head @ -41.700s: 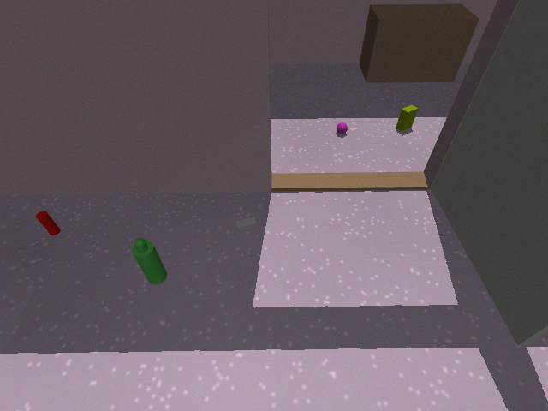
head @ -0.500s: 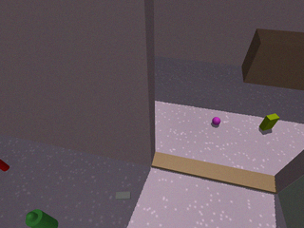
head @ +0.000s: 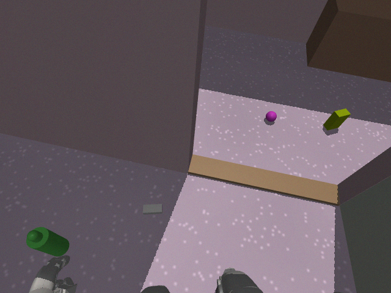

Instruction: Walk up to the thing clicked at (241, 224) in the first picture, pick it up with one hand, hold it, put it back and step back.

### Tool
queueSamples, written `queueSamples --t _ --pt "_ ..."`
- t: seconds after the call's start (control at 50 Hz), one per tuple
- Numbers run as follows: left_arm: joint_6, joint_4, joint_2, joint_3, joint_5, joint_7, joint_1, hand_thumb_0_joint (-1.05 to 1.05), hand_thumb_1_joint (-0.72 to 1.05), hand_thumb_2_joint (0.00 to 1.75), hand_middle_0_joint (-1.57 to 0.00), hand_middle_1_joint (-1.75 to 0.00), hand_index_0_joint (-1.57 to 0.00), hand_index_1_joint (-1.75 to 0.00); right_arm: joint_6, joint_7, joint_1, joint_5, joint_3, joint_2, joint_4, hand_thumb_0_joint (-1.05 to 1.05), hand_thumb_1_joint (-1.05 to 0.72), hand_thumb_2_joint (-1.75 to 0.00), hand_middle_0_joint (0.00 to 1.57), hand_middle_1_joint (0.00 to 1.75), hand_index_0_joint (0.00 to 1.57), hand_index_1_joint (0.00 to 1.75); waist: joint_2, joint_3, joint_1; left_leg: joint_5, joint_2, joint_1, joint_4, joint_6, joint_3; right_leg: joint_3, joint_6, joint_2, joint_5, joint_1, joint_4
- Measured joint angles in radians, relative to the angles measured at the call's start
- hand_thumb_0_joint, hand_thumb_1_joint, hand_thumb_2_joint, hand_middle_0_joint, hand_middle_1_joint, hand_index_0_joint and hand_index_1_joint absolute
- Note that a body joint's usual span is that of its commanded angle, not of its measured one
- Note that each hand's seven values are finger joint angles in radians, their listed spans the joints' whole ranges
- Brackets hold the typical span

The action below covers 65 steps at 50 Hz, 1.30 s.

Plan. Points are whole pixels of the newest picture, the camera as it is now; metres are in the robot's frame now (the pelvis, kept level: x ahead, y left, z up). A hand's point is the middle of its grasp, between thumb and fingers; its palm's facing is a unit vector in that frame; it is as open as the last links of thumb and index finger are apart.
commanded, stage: step back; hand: left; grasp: from above
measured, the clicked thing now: (152, 209) +0.51 +0.19 -0.74
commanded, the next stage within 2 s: none
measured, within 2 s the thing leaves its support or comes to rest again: neither
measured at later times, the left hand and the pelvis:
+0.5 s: hand out of the picture +0.03 +0.24 -0.13, palm faces -0.08 -0.91 -0.40, open 7.4 cm; pelvis -0.09 -0.01 +0.01, yaw -5 degrees
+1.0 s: hand out of the picture -0.13 +0.27 -0.15, palm faces -0.04 -0.93 -0.37, open 7.4 cm; pelvis -0.23 +0.00 +0.01, yaw -4 degrees
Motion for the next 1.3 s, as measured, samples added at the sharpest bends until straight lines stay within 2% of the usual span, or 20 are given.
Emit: queueSamples --t 0.06,0.14,0.26,0.34,0.38,0.46,0.56,0.66,0.7,0.74,0.76,0.82,0.86,0.92,1.04,1.1,1.14,1.18,1.22,1.3 --pt "0.006 -0.014 -0.002 -0.005 -0.003 0.010 0.005 0.01 0.91 0.90 -0.20 -0.30 -0.20 -0.30 0.004 -0.005 0.022 -0.007 0.005 0.022 -0.015 0.01 -0.90 -0.90 0.20 0.30 0.21 0.30 0.000 0.003 -0.017 0.040 0.011 -0.002 -0.042 0.005 -0.008 0.039 -0.010 0.087 -0.066 -0.047 0.189" --pt "0.003 -0.033 -0.024 -0.012 0.000 0.001 0.044 0.01 0.91 0.90 -0.20 -0.30 -0.20 -0.30 0.002 -0.022 0.026 -0.005 0.005 0.024 -0.044 0.01 -0.90 -0.90 0.20 0.30 0.21 0.30 0.013 0.004 -0.014 0.075 0.019 -0.005 -0.080 0.014 0.016 0.035 0.002 0.113 -0.023 -0.054 0.309" --pt "-0.002 -0.046 -0.043 -0.009 0.010 -0.011 0.100 0.01 0.91 0.90 -0.20 -0.30 -0.20 -0.30 -0.010 -0.030 0.015 0.006 0.005 0.026 -0.100 0.01 -0.90 -0.90 0.20 0.30 0.21 0.30 0.028 0.017 -0.011 0.075 0.026 -0.026 -0.043 0.015 0.057 -0.006 0.028 0.059 -0.015 0.059 0.110" --pt "-0.017 -0.050 -0.048 -0.002 0.016 -0.018 0.124 0.01 0.91 0.90 -0.20 -0.30 -0.20 -0.30 0.000 -0.023 0.004 0.014 0.010 0.015 -0.116 0.01 -0.90 -0.90 0.20 0.30 0.21 0.30 0.044 0.012 0.002 0.050 0.039 -0.065 0.038 0.002 0.085 -0.054 0.007 0.023 0.094 0.151 -0.138" --pt "-0.023 -0.039 -0.071 0.000 0.024 -0.019 0.123 0.01 0.91 0.90 -0.20 -0.30 -0.20 -0.30 0.010 -0.021 -0.008 0.021 0.007 -0.001 -0.107 0.01 -0.90 -0.90 0.20 0.30 0.21 0.30 0.104 0.021 -0.012 0.043 0.075 -0.077 0.078 -0.010 0.054 -0.087 -0.007 0.058 0.134 0.173 -0.166" --pt "-0.026 -0.065 -0.066 -0.004 0.027 -0.028 0.146 0.01 0.91 0.90 -0.20 -0.30 -0.20 -0.30 0.029 -0.021 -0.007 0.026 0.007 0.009 -0.091 0.01 -0.90 -0.90 0.20 0.30 0.21 0.30 0.073 -0.014 0.013 -0.151 -0.026 -0.145 0.333 -0.036 -0.042 -0.065 -0.029 0.028 0.155 0.140 -0.167" --pt "-0.023 -0.109 -0.075 0.001 0.026 -0.020 0.130 0.01 0.91 0.90 -0.20 -0.30 -0.20 -0.30 0.015 -0.023 0.022 0.035 0.015 -0.020 -0.095 0.01 -0.90 -0.90 0.20 0.30 0.21 0.30 0.064 -0.037 0.025 -0.156 -0.086 -0.147 0.488 -0.058 -0.133 -0.064 -0.020 0.000 0.239 0.099 -0.244" --pt "-0.021 -0.163 -0.072 -0.002 0.030 -0.016 0.099 0.01 0.91 0.90 -0.20 -0.30 -0.20 -0.30 0.009 -0.032 0.043 0.030 0.014 -0.043 -0.097 0.01 -0.90 -0.90 0.20 0.30 0.21 0.30 0.074 -0.022 0.014 -0.149 -0.024 -0.038 0.215 -0.070 -0.095 -0.101 -0.006 -0.007 0.280 0.044 -0.238" --pt "-0.015 -0.176 -0.061 -0.005 0.024 -0.018 0.085 0.01 0.91 0.90 -0.20 -0.30 -0.20 -0.30 0.001 -0.030 0.050 0.022 0.011 -0.041 -0.096 0.01 -0.90 -0.90 0.20 0.30 0.21 0.30 0.066 -0.012 0.004 -0.064 0.001 0.024 0.029 -0.060 -0.065 -0.120 0.004 -0.016 0.278 0.017 -0.200" --pt "-0.003 -0.172 -0.036 0.000 0.017 -0.021 0.073 0.01 0.91 0.90 -0.20 -0.30 -0.20 -0.30 -0.003 -0.027 0.041 0.008 0.008 -0.008 -0.084 0.01 -0.90 -0.90 0.20 0.30 0.21 0.30 -0.003 0.017 0.017 0.001 -0.034 0.050 -0.020 -0.032 -0.030 -0.089 0.008 -0.049 0.277 0.002 -0.159" --pt "0.004 -0.164 -0.031 0.003 0.014 -0.020 0.080 0.01 0.91 0.90 -0.20 -0.30 -0.20 -0.30 -0.003 -0.021 0.044 -0.001 0.012 0.004 -0.085 0.01 -0.90 -0.90 0.20 0.30 0.21 0.30 -0.021 0.015 0.024 0.008 -0.036 0.049 -0.020 -0.025 -0.017 -0.062 0.005 -0.036 0.207 -0.011 -0.129" --pt "0.022 -0.124 -0.039 0.007 0.018 -0.018 0.105 0.01 0.91 0.90 -0.20 -0.30 -0.20 -0.30 -0.009 -0.009 0.066 -0.011 0.021 0.013 -0.094 0.01 -0.90 -0.90 0.20 0.30 0.21 0.30 0.017 -0.014 -0.010 0.034 0.011 0.028 -0.024 -0.017 -0.058 -0.013 0.009 0.070 -0.017 -0.058 0.134" --pt "0.021 -0.116 -0.034 0.011 0.009 -0.022 0.127 0.01 0.91 0.90 -0.20 -0.30 -0.20 -0.30 -0.007 -0.012 0.072 -0.015 0.025 0.022 -0.093 0.01 -0.90 -0.90 0.20 0.30 0.21 0.30 0.020 -0.036 -0.003 0.072 0.033 0.026 -0.069 -0.022 -0.061 0.024 0.003 0.113 -0.018 -0.075 0.285" --pt "0.012 -0.114 -0.019 0.022 0.007 -0.027 0.161 0.01 0.91 0.90 -0.20 -0.30 -0.20 -0.30 -0.009 -0.015 0.062 -0.011 0.024 0.026 -0.104 0.01 -0.90 -0.90 0.20 0.30 0.21 0.30 0.009 -0.051 0.019 0.115 0.050 0.008 -0.107 -0.032 -0.046 0.059 0.015 0.124 0.008 -0.057 0.381" --pt "0.008 -0.095 -0.005 0.028 0.014 -0.023 0.195 0.01 0.91 0.90 -0.20 -0.30 -0.20 -0.30 -0.019 -0.021 0.002 -0.002 0.015 0.010 -0.166 0.01 -0.90 -0.90 0.20 0.30 0.21 0.30 0.011 -0.017 0.038 0.151 0.076 -0.065 -0.068 -0.041 -0.012 0.022 0.051 0.055 -0.031 0.076 0.167" --pt "-0.002 -0.080 -0.010 0.024 0.016 -0.030 0.201 0.01 0.91 0.90 -0.20 -0.30 -0.20 -0.30 -0.010 -0.017 -0.025 -0.002 0.014 -0.010 -0.191 0.01 -0.90 -0.90 0.20 0.30 0.21 0.30 0.029 -0.009 0.042 0.152 0.094 -0.120 -0.008 -0.060 0.003 -0.034 0.039 0.013 0.027 0.164 -0.076" --pt "-0.012 -0.059 -0.039 0.021 0.023 -0.032 0.189 0.01 0.91 0.90 -0.20 -0.30 -0.20 -0.30 0.003 -0.017 -0.044 0.005 0.006 -0.037 -0.189 0.01 -0.90 -0.90 0.20 0.30 0.21 0.30 0.096 0.011 0.029 0.150 0.128 -0.151 0.044 -0.068 -0.030 -0.076 0.014 0.043 0.090 0.197 -0.154" --pt "-0.015 -0.061 -0.064 0.010 0.032 -0.043 0.197 0.01 0.91 0.90 -0.20 -0.30 -0.20 -0.30 0.021 -0.025 -0.034 0.014 -0.003 -0.046 -0.173 0.01 -0.90 -0.90 0.20 0.30 0.21 0.30 0.129 -0.003 0.018 0.015 0.086 -0.190 0.124 -0.051 -0.102 -0.101 -0.003 0.047 0.100 0.177 -0.139" --pt "-0.013 -0.070 -0.069 0.003 0.035 -0.046 0.213 0.01 0.91 0.90 -0.20 -0.30 -0.20 -0.30 0.034 -0.030 -0.012 0.019 -0.004 -0.035 -0.151 0.01 -0.90 -0.90 0.20 0.30 0.21 0.30 0.095 -0.032 0.044 -0.104 0.003 -0.227 0.305 -0.049 -0.117 -0.071 -0.014 0.013 0.115 0.145 -0.132" --pt "-0.006 -0.082 -0.083 0.005 0.037 -0.038 0.205 0.01 0.91 0.90 -0.21 -0.30 -0.20 -0.30 0.023 -0.029 0.047 0.029 0.004 -0.044 -0.133 0.01 -0.90 -0.90 0.20 0.30 0.21 0.30 0.085 -0.067 0.034 -0.086 -0.085 -0.230 0.512 -0.052 -0.153 -0.074 -0.011 -0.022 0.190 0.113 -0.203"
